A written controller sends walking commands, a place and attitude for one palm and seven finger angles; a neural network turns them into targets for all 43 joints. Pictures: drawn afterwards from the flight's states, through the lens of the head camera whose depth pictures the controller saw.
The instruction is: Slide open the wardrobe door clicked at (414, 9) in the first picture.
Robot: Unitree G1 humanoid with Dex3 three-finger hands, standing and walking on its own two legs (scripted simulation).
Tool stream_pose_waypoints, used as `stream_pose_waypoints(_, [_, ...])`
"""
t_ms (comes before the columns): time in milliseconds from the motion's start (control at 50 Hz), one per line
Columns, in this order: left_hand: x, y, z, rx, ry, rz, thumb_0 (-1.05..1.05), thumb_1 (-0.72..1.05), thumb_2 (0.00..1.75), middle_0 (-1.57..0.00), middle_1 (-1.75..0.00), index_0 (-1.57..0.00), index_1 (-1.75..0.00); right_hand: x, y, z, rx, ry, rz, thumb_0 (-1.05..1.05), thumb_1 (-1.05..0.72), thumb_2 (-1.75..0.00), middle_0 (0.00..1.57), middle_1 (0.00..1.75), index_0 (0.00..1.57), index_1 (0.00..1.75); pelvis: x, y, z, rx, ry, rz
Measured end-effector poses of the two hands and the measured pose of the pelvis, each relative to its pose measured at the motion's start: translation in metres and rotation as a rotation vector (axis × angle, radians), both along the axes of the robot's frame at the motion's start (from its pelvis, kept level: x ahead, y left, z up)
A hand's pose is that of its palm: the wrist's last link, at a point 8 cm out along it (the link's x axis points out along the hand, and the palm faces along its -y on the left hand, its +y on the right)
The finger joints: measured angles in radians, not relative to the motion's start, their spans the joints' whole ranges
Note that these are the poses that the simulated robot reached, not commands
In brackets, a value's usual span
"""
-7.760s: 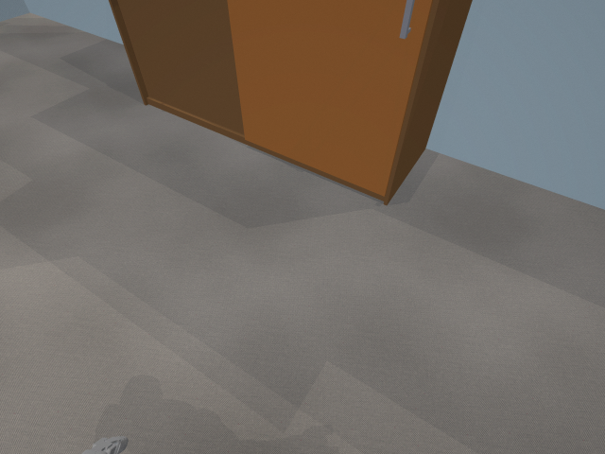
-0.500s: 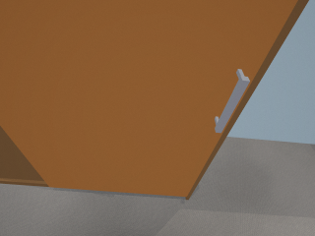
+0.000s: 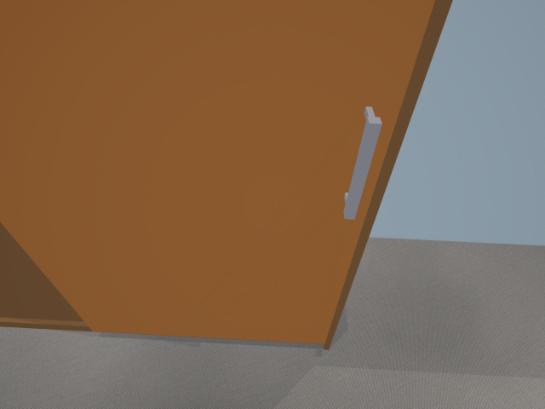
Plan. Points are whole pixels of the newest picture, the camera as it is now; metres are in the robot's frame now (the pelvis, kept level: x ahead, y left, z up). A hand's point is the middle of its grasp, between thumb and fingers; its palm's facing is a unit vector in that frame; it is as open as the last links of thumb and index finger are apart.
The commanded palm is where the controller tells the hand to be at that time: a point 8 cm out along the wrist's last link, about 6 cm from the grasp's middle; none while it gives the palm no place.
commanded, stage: come to a stop and stand still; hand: right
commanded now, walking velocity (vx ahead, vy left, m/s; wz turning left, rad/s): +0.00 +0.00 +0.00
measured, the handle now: (358, 167) +0.49 -0.12 +0.12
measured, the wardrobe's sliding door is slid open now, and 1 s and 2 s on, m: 0.00 0.00 0.00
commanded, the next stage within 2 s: look again from close up in 0.42 s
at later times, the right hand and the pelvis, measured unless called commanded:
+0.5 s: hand out of the picture +0.01 -0.20 -0.16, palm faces -0.01 +0.97 -0.25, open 7.3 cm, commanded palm none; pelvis -0.02 -0.01 +0.01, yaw +1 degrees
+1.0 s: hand out of the picture +0.04 -0.20 -0.15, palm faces -0.02 +0.95 -0.30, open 7.4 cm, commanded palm none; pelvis -0.03 +0.02 +0.01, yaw +0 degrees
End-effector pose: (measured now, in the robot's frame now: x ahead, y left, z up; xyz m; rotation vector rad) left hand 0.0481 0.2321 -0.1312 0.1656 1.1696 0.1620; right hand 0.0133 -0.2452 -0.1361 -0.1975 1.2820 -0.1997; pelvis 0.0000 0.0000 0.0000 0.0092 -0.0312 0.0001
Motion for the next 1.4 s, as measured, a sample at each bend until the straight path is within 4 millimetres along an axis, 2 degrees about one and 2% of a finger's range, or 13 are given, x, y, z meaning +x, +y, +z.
stream_pose_waypoints(120, [-0.004, -0.012, 0.004, 0.003, -0.019, 0.000, 0.00, 0.93, 0.90, -0.20, -0.30, -0.20, -0.30, 0.019, -0.012, 0.004, 0.005, -0.070, 0.028, 0.01, -0.91, -0.90, 0.20, 0.30, 0.20, 0.30, -0.006, -0.013, 0.001, -0.001, -0.012, 0.012])
stream_pose_waypoints(220, [-0.019, -0.016, 0.003, 0.002, 0.009, 0.014, 0.00, 0.92, 0.90, -0.20, -0.30, -0.20, -0.30, 0.022, -0.014, 0.006, 0.011, -0.079, 0.046, 0.00, -0.91, -0.90, 0.20, 0.30, 0.20, 0.30, -0.010, -0.018, 0.003, -0.004, -0.017, 0.018])
stream_pose_waypoints(420, [-0.057, -0.006, -0.001, 0.003, 0.116, 0.048, 0.01, 0.91, 0.90, -0.20, -0.30, -0.20, -0.30, 0.002, -0.009, 0.006, 0.014, -0.017, 0.049, 0.01, -0.91, -0.90, 0.20, 0.30, 0.20, 0.30, -0.017, -0.014, 0.005, -0.010, -0.019, 0.018])
stream_pose_waypoints(580, [-0.067, 0.009, -0.001, 0.006, 0.156, 0.052, 0.01, 0.91, 0.90, -0.20, -0.30, -0.20, -0.30, -0.015, -0.001, 0.008, 0.005, 0.029, 0.043, 0.01, -0.91, -0.90, 0.20, 0.30, 0.20, 0.30, -0.022, -0.003, 0.007, -0.014, -0.016, 0.015])
stream_pose_waypoints(780, [-0.051, 0.032, 0.001, 0.016, 0.122, 0.028, 0.01, 0.91, 0.90, -0.20, -0.30, -0.20, -0.30, -0.010, 0.007, 0.013, -0.011, 0.009, 0.051, 0.01, -0.91, -0.90, 0.20, 0.30, 0.20, 0.30, -0.026, 0.011, 0.008, -0.017, -0.012, 0.012])
stream_pose_waypoints(920, [-0.038, 0.048, 0.005, 0.034, 0.098, 0.006, 0.00, 0.91, 0.90, -0.20, -0.30, -0.20, -0.30, 0.007, 0.005, 0.019, -0.034, -0.033, 0.066, 0.01, -0.91, -0.90, 0.20, 0.30, 0.20, 0.30, -0.027, 0.019, 0.010, -0.018, -0.006, 0.007])
stream_pose_waypoints(1160, [-0.019, 0.079, 0.016, 0.085, 0.094, -0.023, 0.00, 0.91, 0.90, -0.20, -0.30, -0.20, -0.30, 0.039, -0.010, 0.034, -0.089, -0.082, 0.091, 0.01, -0.91, -0.90, 0.20, 0.30, 0.20, 0.30, -0.022, 0.027, 0.014, -0.017, 0.001, -0.004])
stream_pose_waypoints(1320, [-0.005, 0.091, 0.020, 0.106, 0.090, -0.034, 0.01, 0.91, 0.90, -0.20, -0.30, -0.20, -0.30, 0.054, -0.015, 0.039, -0.111, -0.096, 0.091, 0.01, -0.91, -0.90, 0.20, 0.30, 0.20, 0.30, -0.014, 0.030, 0.015, -0.013, 0.006, -0.009])
stream_pose_waypoints(1340, [-0.001, 0.090, 0.023, 0.111, 0.056, -0.026, 0.01, 0.91, 0.90, -0.20, -0.30, -0.20, -0.30, 0.061, -0.016, 0.045, -0.093, -0.167, 0.021, 0.01, -0.91, -0.90, 0.20, 0.30, 0.20, 0.30, -0.013, 0.031, 0.014, -0.014, 0.010, -0.009])
stream_pose_waypoints(1360, [0.005, 0.088, 0.027, 0.123, -0.002, -0.031, 0.01, 0.91, 0.90, -0.20, -0.30, -0.20, -0.30, 0.075, -0.018, 0.060, -0.089, -0.306, -0.029, 0.01, -0.91, -0.90, 0.20, 0.30, 0.21, 0.30, -0.012, 0.032, 0.014, -0.018, 0.007, -0.008])
stream_pose_waypoints(1400, [0.023, 0.082, 0.035, 0.127, -0.142, -0.045, 0.01, 0.91, 0.90, -0.20, -0.30, -0.20, -0.30, 0.102, -0.022, 0.099, -0.093, -0.608, -0.078, 0.02, -0.89, -0.90, 0.21, 0.31, 0.21, 0.31, -0.010, 0.035, 0.012, -0.019, 0.007, -0.019])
